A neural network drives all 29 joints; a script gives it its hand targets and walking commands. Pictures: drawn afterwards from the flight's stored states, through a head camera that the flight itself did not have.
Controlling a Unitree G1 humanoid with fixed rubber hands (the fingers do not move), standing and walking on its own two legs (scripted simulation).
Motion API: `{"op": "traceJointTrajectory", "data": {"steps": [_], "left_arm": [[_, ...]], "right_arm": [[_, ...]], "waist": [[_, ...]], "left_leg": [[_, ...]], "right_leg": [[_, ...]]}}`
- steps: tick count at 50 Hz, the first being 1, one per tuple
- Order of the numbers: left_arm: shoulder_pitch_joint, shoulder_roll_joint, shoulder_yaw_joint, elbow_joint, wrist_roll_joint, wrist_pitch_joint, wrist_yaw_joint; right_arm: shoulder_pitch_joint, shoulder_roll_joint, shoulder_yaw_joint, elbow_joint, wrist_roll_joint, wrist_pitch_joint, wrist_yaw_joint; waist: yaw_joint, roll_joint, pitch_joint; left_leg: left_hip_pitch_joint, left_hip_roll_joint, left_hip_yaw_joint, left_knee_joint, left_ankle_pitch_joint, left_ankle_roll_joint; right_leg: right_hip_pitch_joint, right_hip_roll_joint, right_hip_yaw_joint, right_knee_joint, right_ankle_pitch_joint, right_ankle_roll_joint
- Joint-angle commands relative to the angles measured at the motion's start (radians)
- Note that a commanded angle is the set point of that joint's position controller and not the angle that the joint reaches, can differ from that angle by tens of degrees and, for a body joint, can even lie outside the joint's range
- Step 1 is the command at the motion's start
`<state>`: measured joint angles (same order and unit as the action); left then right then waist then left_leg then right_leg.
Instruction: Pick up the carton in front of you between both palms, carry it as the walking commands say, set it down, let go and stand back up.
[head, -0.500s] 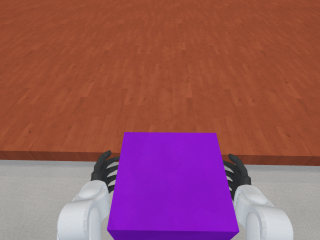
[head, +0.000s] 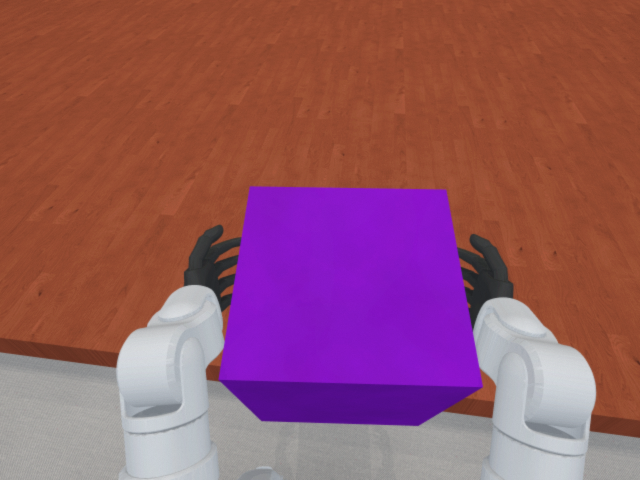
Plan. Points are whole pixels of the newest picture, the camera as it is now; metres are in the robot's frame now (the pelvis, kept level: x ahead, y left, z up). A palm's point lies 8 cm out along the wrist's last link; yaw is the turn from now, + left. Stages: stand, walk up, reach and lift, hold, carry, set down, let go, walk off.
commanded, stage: carry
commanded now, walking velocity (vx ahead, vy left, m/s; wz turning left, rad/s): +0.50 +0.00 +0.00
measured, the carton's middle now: (343, 318) +0.30 +0.01 +0.07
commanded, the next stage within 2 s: none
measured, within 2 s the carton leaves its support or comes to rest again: neither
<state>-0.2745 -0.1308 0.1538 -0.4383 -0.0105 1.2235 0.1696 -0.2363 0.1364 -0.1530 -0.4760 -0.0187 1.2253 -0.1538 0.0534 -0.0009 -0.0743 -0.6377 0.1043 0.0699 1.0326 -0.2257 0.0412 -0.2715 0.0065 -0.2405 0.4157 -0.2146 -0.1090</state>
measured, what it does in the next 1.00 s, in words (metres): climbs: left foot, then right foot 0.12 m higher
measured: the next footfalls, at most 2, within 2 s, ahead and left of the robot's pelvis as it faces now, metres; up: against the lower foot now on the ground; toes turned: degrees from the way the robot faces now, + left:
left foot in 0.28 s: +0.35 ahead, +0.10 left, +0.00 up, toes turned +6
right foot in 0.74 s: +0.74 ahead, -0.09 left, +0.12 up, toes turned -3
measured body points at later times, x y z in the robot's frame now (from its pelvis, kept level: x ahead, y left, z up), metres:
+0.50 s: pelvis +0.32 +0.04 -0.01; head +0.41 +0.04 +0.43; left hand +0.72 +0.16 +0.09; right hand +0.69 -0.15 +0.10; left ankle +0.31 +0.10 -0.74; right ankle +0.30 -0.10 -0.60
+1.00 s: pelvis +0.73 -0.05 +0.10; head +0.79 -0.05 +0.55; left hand +1.07 +0.16 +0.21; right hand +1.11 -0.14 +0.21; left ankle +0.73 +0.07 -0.48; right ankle +0.70 -0.09 -0.62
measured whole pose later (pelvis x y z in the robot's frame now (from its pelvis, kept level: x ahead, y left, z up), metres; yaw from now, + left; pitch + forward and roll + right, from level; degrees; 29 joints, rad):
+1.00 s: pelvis +0.73 -0.05 +0.10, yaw +4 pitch +5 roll +2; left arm -0.58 -0.08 0.26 -0.10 -0.04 1.08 0.19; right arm -0.53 0.16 -0.32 -0.20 -0.05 1.10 -0.16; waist 0.11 -0.03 0.06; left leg -0.83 -0.02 0.03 1.47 -0.34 0.07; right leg -0.34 0.02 -0.15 0.64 -0.38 -0.11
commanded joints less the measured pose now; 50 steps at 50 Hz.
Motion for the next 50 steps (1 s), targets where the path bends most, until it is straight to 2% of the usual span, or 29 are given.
{"op": "traceJointTrajectory", "data": {"steps": [1, 8, 10, 11, 12, 13, 14, 15, 16, 18, 20, 23, 25, 28, 30, 31, 32, 33, 34, 35, 36, 37, 38, 39, 40, 41, 43, 47, 50], "left_arm": [[-0.614, -0.468, -0.546, 0.089, -0.223, -0.005, -0.020], [-0.799, -0.542, -0.443, 0.251, -0.184, -0.028, 0.015], [-0.878, -0.569, -0.438, 0.295, -0.179, -0.045, 0.016], [-0.920, -0.581, -0.436, 0.317, -0.179, -0.054, 0.018], [-0.955, -0.586, -0.442, 0.333, -0.177, -0.063, 0.019], [-0.970, -0.615, -0.448, 0.329, -0.188, -0.070, 0.018], [-0.994, -0.637, -0.450, 0.337, -0.190, -0.075, 0.018], [-1.002, -0.683, -0.437, 0.330, -0.193, -0.087, 0.019], [-1.028, -0.710, -0.432, 0.323, -0.196, -0.098, 0.017], [-1.032, -0.731, -0.420, 0.287, -0.183, -0.120, 0.017], [-0.966, -0.713, -0.408, 0.287, -0.140, -0.137, 0.022], [-0.903, -0.665, -0.428, 0.224, -0.114, -0.152, 0.030], [-0.895, -0.640, -0.444, 0.177, -0.115, -0.148, 0.030], [-0.859, -0.586, -0.460, 0.165, -0.106, -0.121, 0.029], [-0.843, -0.562, -0.460, 0.187, -0.104, -0.104, 0.029], [-0.833, -0.550, -0.453, 0.212, -0.100, -0.095, 0.027], [-0.833, -0.534, -0.441, 0.231, -0.095, -0.085, 0.027], [-0.816, -0.545, -0.435, 0.245, -0.094, -0.079, 0.027], [-0.808, -0.554, -0.429, 0.267, -0.090, -0.074, 0.027], [-0.810, -0.582, -0.418, 0.285, -0.084, -0.074, 0.023], [-0.842, -0.622, -0.429, 0.274, -0.100, -0.081, 0.014], [-0.848, -0.643, -0.466, 0.259, -0.131, -0.092, 0.006], [-0.812, -0.692, -0.506, 0.278, -0.149, -0.093, -0.002], [-0.900, -0.738, -0.541, 0.200, -0.197, -0.103, -0.021], [-0.964, -0.767, -0.573, 0.165, -0.240, -0.112, -0.040], [-1.034, -0.814, -0.615, 0.133, -0.295, -0.127, -0.058], [-1.078, -0.856, -0.658, 0.122, -0.359, -0.152, -0.079], [-0.961, -0.799, -0.630, 0.213, -0.328, -0.156, -0.079], [-0.899, -0.722, -0.569, 0.274, -0.288, -0.127, -0.074]], "right_arm": [[-0.627, 0.452, 0.502, 0.111, 0.172, -0.005, -0.022], [-0.829, 0.508, 0.404, 0.291, 0.167, -0.022, -0.039], [-0.878, 0.525, 0.377, 0.350, 0.162, -0.036, -0.037], [-0.885, 0.535, 0.369, 0.386, 0.156, -0.045, -0.037], [-0.896, 0.531, 0.356, 0.411, 0.145, -0.056, -0.037], [-0.924, 0.524, 0.350, 0.412, 0.147, -0.070, -0.040], [-0.951, 0.571, 0.360, 0.410, 0.156, -0.084, -0.039], [-1.009, 0.630, 0.399, 0.381, 0.195, -0.095, -0.030], [-1.056, 0.675, 0.434, 0.343, 0.225, -0.109, -0.021], [-1.125, 0.724, 0.489, 0.240, 0.287, -0.133, -0.003], [-1.124, 0.733, 0.523, 0.185, 0.318, -0.150, 0.009], [-1.046, 0.691, 0.538, 0.133, 0.324, -0.162, 0.015], [-1.023, 0.668, 0.554, 0.091, 0.333, -0.156, 0.016], [-0.989, 0.604, 0.560, 0.085, 0.331, -0.134, 0.017], [-0.937, 0.587, 0.554, 0.141, 0.323, -0.115, 0.018], [-0.923, 0.574, 0.545, 0.169, 0.315, -0.109, 0.019], [-0.906, 0.566, 0.532, 0.210, 0.307, -0.100, 0.019], [-0.917, 0.583, 0.534, 0.229, 0.307, -0.093, 0.021], [-0.933, 0.610, 0.529, 0.230, 0.306, -0.091, 0.025], [-0.971, 0.622, 0.538, 0.211, 0.316, -0.087, 0.032], [-1.019, 0.638, 0.528, 0.198, 0.310, -0.090, 0.035], [-0.951, 0.672, 0.511, 0.218, 0.287, -0.092, 0.033], [-0.957, 0.670, 0.486, 0.259, 0.260, -0.093, 0.025], [-0.953, 0.689, 0.459, 0.255, 0.231, -0.104, 0.016], [-0.918, 0.684, 0.421, 0.272, 0.193, -0.111, 0.010], [-0.928, 0.695, 0.411, 0.242, 0.170, -0.125, 0.009], [-0.920, 0.690, 0.407, 0.234, 0.128, -0.144, 0.003], [-0.818, 0.634, 0.426, 0.312, 0.065, -0.146, -0.005], [-0.799, 0.603, 0.438, 0.345, 0.062, -0.113, -0.006]], "waist": [[0.003, -0.083, -0.160], [0.010, -0.110, -0.169], [-0.027, -0.113, -0.227], [-0.090, -0.089, -0.300], [-0.152, 0.000, -0.408], [-0.140, 0.290, -0.492], [-0.153, 0.323, -0.518], [-0.153, 0.225, -0.522], [-0.154, 0.124, -0.499], [-0.129, 0.052, -0.474], [-0.122, 0.098, -0.494], [-0.136, 0.110, -0.466], [-0.154, 0.111, -0.425], [-0.200, 0.143, -0.379], [-0.203, 0.124, -0.313], [-0.203, 0.107, -0.277], [-0.190, 0.099, -0.242], [-0.114, 0.085, -0.282], [-0.025, 0.213, -0.360], [0.105, 0.246, -0.462], [0.204, 0.012, -0.578], [0.112, -0.365, -0.651], [0.096, -0.283, -0.708], [0.071, -0.154, -0.627], [0.030, -0.053, -0.555], [0.013, -0.022, -0.518], [0.002, -0.052, -0.458], [0.025, 0.049, -0.350], [0.026, -0.059, -0.298]], "left_leg": [[-0.067, -0.002, 0.032, -0.228, 0.137, -0.005], [-0.047, -0.072, 0.100, -0.393, 0.101, 0.026], [0.121, -0.119, 0.129, -0.468, 0.066, 0.053], [0.338, -0.157, 0.161, -0.531, 0.047, 0.072], [0.647, -0.044, 0.021, -0.542, 0.115, 0.095], [0.912, 0.236, -0.462, -0.556, 0.259, 0.197], [1.037, 0.267, -0.621, -0.611, 0.307, 0.261], [1.034, 0.236, -0.552, -0.593, 0.318, 0.270], [0.967, 0.219, -0.488, -0.566, 0.358, 0.228], [0.851, 0.199, -0.370, -0.574, 0.322, 0.195], [0.872, 0.194, -0.345, -0.575, 0.339, 0.198], [0.955, 0.181, -0.305, -0.539, 0.422, 0.190], [0.989, 0.177, -0.289, -0.525, 0.485, 0.189], [1.088, 0.190, -0.319, -0.570, 0.563, 0.228], [1.132, 0.154, -0.289, -0.580, 0.660, 0.196], [1.116, 0.128, -0.233, -0.577, 0.738, 0.169], [1.022, 0.109, -0.170, -0.620, 0.785, 0.147], [0.740, 0.062, -0.046, -0.665, 1.068, 0.121], [0.569, 0.060, -0.001, -0.563, 1.349, 0.109], [0.455, 0.063, 0.062, -0.304, 1.545, 0.086], [0.294, -0.054, -0.009, 0.171, 1.029, 0.010], [0.072, -0.290, -0.069, 0.587, -0.061, -0.057], [0.004, -0.285, -0.219, 0.754, -0.080, -0.006], [-0.030, -0.237, -0.256, 0.837, -0.052, 0.001], [-0.066, -0.185, -0.242, 0.764, -0.061, 0.011], [-0.095, -0.145, -0.216, 0.707, -0.066, 0.018], [-0.189, -0.104, -0.149, 0.698, -0.101, 0.035], [-0.243, -0.101, -0.043, 0.348, -0.138, 0.027], [-0.149, -0.129, 0.052, 0.004, 0.078, 0.051]], "right_leg": [[0.189, -0.254, 0.231, -0.224, -0.032, -0.075], [0.350, -0.221, 0.181, -0.076, 0.381, -0.065], [0.336, -0.199, 0.127, 0.075, 0.606, -0.032], [0.266, -0.163, 0.065, 0.275, 0.667, 0.003], [0.062, -0.125, 0.051, 0.514, 0.454, 0.061], [-0.270, -0.010, 0.082, 0.793, -0.029, 0.098], [-0.493, 0.069, 0.161, 0.989, -0.296, 0.088], [-0.565, 0.019, 0.222, 1.068, -0.254, 0.047], [-0.581, -0.013, 0.248, 1.068, -0.234, 0.037], [-0.557, -0.067, 0.258, 0.996, -0.168, 0.039], [-0.609, -0.049, 0.221, 1.064, -0.185, 0.038], [-0.775, -0.051, 0.210, 1.096, -0.199, 0.034], [-0.892, -0.057, 0.185, 1.108, -0.201, 0.035], [-1.109, -0.051, 0.129, 1.296, -0.316, 0.013], [-1.203, -0.067, 0.116, 1.271, -0.438, 0.000], [-1.173, -0.075, 0.114, 1.139, -0.459, -0.009], [-1.038, -0.071, 0.093, 0.951, -0.409, -0.016], [-0.594, -0.013, 0.035, 0.672, -0.290, -0.040], [-0.231, 0.072, -0.031, 0.635, -0.156, -0.048], [0.063, 0.127, -0.055, 0.585, -0.021, -0.047], [0.288, -0.006, 0.353, 0.348, -0.019, -0.143], [0.379, -0.283, 0.994, 0.060, 0.192, -0.269], [0.456, -0.290, 1.105, 0.022, 0.307, -0.294], [0.386, -0.276, 0.963, 0.101, 0.417, -0.257], [0.327, -0.272, 0.849, 0.115, 0.324, -0.173], [0.296, -0.261, 0.743, 0.128, 0.243, -0.139], [0.287, -0.249, 0.648, 0.119, 0.175, -0.117], [0.342, -0.248, 0.462, 0.037, 0.426, -0.088], [0.326, -0.174, 0.213, 0.020, 0.692, 0.003]]}}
